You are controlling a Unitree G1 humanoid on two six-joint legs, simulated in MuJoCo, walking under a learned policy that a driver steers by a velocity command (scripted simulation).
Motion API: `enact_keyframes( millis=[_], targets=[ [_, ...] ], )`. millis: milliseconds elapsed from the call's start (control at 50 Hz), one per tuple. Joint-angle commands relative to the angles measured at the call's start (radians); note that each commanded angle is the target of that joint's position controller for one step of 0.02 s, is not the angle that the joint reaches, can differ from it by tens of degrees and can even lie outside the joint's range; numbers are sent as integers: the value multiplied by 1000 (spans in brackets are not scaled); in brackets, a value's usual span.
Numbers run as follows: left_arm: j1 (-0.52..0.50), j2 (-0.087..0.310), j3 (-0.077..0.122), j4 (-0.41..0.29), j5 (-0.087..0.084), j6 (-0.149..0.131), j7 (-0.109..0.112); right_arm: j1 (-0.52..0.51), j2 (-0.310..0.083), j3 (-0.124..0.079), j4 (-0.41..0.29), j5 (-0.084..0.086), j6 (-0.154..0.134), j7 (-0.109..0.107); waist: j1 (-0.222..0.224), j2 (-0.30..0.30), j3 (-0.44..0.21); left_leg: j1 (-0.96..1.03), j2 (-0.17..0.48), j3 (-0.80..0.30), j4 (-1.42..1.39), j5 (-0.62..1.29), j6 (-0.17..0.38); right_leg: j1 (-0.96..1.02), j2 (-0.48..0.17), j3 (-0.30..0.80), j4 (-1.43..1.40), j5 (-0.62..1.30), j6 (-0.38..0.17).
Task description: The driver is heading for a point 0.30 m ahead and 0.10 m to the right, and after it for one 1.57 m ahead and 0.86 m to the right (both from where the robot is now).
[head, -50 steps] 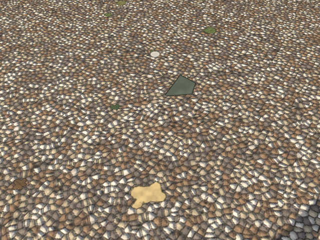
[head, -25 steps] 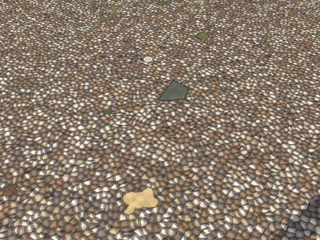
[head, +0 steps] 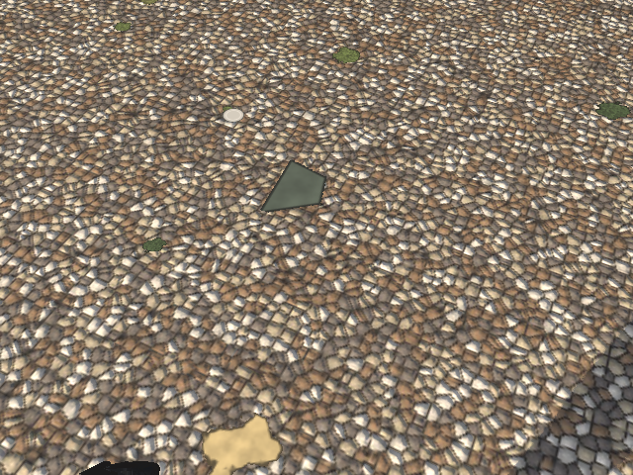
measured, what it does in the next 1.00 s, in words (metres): walks ahead, turning right: right foot, then left foot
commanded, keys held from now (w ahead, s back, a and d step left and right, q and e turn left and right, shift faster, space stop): w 0.10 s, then e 0.90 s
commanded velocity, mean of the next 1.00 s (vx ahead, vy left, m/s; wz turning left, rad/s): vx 0.16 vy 0.00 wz -0.40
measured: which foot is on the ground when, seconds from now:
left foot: down 0.00-0.10, up 0.12-0.56, down 0.58-1.00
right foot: up 0.00-0.08, down 0.10-0.58, up 0.60-0.98, down 1.00-1.00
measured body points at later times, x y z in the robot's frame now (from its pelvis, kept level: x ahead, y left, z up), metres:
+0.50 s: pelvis +0.22 -0.04 +0.01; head +0.25 -0.04 +0.46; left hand +0.30 +0.25 -0.12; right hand +0.38 -0.32 -0.10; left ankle +0.36 +0.10 -0.71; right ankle +0.21 -0.12 -0.74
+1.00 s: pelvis +0.26 -0.05 +0.00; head +0.29 -0.08 +0.44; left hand +0.52 +0.14 -0.10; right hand +0.25 -0.36 -0.13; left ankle +0.35 +0.08 -0.74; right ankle +0.22 -0.15 -0.74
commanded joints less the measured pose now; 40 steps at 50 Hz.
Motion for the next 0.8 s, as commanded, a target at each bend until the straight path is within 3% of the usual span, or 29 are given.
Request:
enact_keyframes(
  millis=[20, 60, 80, 100, 120, 140, 160, 180, 200, 240, 260, 300, 340, 400, 460, 500, 540, 560, 580, 600, 620, 640, 660, 680, 720, 800],
  targets=[
    [-104, 83, 17, -93, -2, -18, -11, 3, -188, -41, -24, 8, -2, -7, 60, 132, 110, -85, 274, -88, -11, 480, 135, 47, 20, -2, -64, 3, -39],
    [36, 133, 45, -62, 0, -19, -8, -30, -211, -50, -34, 0, 12, -7, 146, 160, -3, -54, 267, -55, 174, 841, 108, 250, 76, -38, -49, -48, -77],
    [205, 169, 70, -9, -4, -14, -2, -40, -199, -46, -41, -6, 21, -7, 226, 153, -103, -109, 224, -23, 372, 925, 82, 463, 102, -55, -51, -55, -104],
    [385, 225, 89, 31, 4, -7, 9, -35, -171, -32, -63, -19, 25, -5, 285, 73, -227, -338, 177, -3, 674, 673, 53, 772, -55, 130, -30, -121, -159],
    [454, 300, 100, 58, 22, -5, 3, 104, -10, 9, -70, -16, 5, 8, 192, -233, -398, -680, -38, -25, 1068, -58, -21, 1055, -311, 664, -193, -315, -341],
    [396, 212, 72, 52, 18, -6, -1, 38, -91, -8, -63, 3, -27, 13, 206, -185, -364, -773, -28, -154, 1213, -231, -11, 1000, -302, 798, -327, -253, -326],
    [282, 172, 58, 30, 17, -12, 0, -59, -151, -25, -99, 24, -46, 15, 177, -145, -200, -835, 19, -133, 1260, -183, -2, 848, -273, 626, -312, -62, -288],
    [190, 138, 46, 3, 22, -17, -2, -110, -165, -26, -110, 17, -53, 7, 143, -27, -140, -784, 68, -115, 1223, -106, -1, 690, -235, 474, -303, 162, -266],
    [145, 113, 40, -4, 28, -21, -6, -136, -167, -36, -113, 1, -50, -4, 113, 21, -90, -734, 98, -99, 1164, -69, -8, 553, -194, 357, -306, 333, -253],
    [135, 107, 36, -2, 43, -24, -6, -137, -147, -43, -135, -11, -26, -17, 71, 1, -85, -630, 116, -104, 1073, -49, -12, 426, -149, 268, -331, 463, -247],
    [146, 121, 38, 4, 44, -24, -3, -137, -129, -42, -144, -12, -14, -24, 57, -4, -82, -613, 111, -100, 1023, -50, -21, 387, -143, 246, -338, 499, -255],
    [167, 164, 49, 8, 42, -18, 13, -174, -128, -44, -175, -19, 6, -34, 46, -13, -80, -618, 93, -89, 896, -13, -47, 347, -136, 228, -343, 531, -269],
    [184, 195, 61, 3, 35, -2, 31, -245, -136, -45, -205, -23, 21, -38, 59, -25, -94, -626, 76, -88, 769, 69, -66, 348, -125, 226, -339, 467, -255],
    [214, 205, 68, 0, 17, 24, 49, -353, -140, -42, -239, -15, 37, -34, 93, -41, -99, -597, 43, -99, 608, 197, -75, 344, -94, 237, -333, 278, -210],
    [240, 208, 73, 4, 11, 45, 60, -435, -155, -43, -268, -8, 42, -30, 117, -58, -79, -579, 14, -116, 494, 206, -84, 361, -85, 294, -315, 93, -191],
    [240, 207, 76, -2, 9, 57, 66, -449, -175, -48, -279, -7, 35, -24, 115, -74, -74, -556, 2, -130, 427, 155, -84, 392, -86, 352, -277, 49, -183],
    [201, 194, 74, -26, 2, 69, 74, -394, -198, -58, -267, -5, 20, -17, 73, -90, -84, -471, -3, -127, 295, 171, -66, 412, -61, 402, -202, 38, -152],
    [198, 170, 67, -41, 1, 74, 78, -351, -217, -65, -259, -10, 11, -17, 53, -78, -97, -378, 37, -133, 193, 273, -42, 390, -18, 397, -138, 6, -110],
    [231, 110, 48, -60, 16, 77, 80, -308, -277, -77, -260, -29, 11, -24, 67, 53, -177, -216, 224, -266, 195, 452, 27, 301, 50, 323, 46, -190, -56],
    [319, 66, 41, -75, 13, 72, 81, -341, -327, -85, -267, -51, 29, -30, 139, 303, -185, -90, 407, -499, 199, 688, 197, 61, 206, 166, 228, -639, -1],
    [341, 168, 61, -66, 15, 69, 79, -329, -252, -71, -281, -47, 33, -26, 115, 277, -222, -100, 465, -562, 193, 689, 267, 16, 148, 159, 441, -688, 36],
    [328, 222, 83, -59, 5, 77, 77, -367, -201, -56, -302, -38, 32, -25, 118, 198, -194, -134, 411, -455, 206, 661, 245, 3, 116, 167, 538, -615, 56],
    [322, 217, 89, -51, 4, 93, 82, -408, -187, -51, -311, -30, 35, -23, 129, 150, -161, -176, 345, -348, 209, 597, 203, -5, 92, 150, 577, -549, 79],
    [310, 208, 92, -57, 8, 108, 87, -430, -184, -50, -317, -23, 41, -24, 128, 145, -136, -215, 317, -297, 197, 512, 182, -12, 75, 141, 595, -495, 95],
    [287, 161, 82, -84, 4, 124, 80, -433, -197, -49, -308, -31, 53, -28, 122, 172, -94, -304, 273, -201, 158, 476, 188, 26, 70, 94, 582, -422, 116],
    [214, 123, 67, -148, 5, 122, 66, -397, -226, -59, -289, -30, 65, -44, 87, 192, -110, -257, 295, -131, 140, 474, 216, 59, 36, 54, 400, -371, 123]
  ],
)
Velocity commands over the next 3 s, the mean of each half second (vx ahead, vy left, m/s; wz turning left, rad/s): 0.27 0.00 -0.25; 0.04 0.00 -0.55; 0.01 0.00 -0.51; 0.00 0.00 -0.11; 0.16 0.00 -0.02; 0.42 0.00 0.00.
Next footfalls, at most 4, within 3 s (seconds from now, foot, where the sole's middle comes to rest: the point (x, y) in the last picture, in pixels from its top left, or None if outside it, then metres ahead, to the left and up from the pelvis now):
0.10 right None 0.25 -0.13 -0.77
0.58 left None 0.39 0.07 -0.77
1.00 right None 0.25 -0.17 -0.77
1.50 left None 0.40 0.00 -0.77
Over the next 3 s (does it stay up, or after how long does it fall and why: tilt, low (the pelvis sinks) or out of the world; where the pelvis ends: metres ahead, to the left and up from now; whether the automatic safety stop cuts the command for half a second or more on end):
stays up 0.49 -0.30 0.00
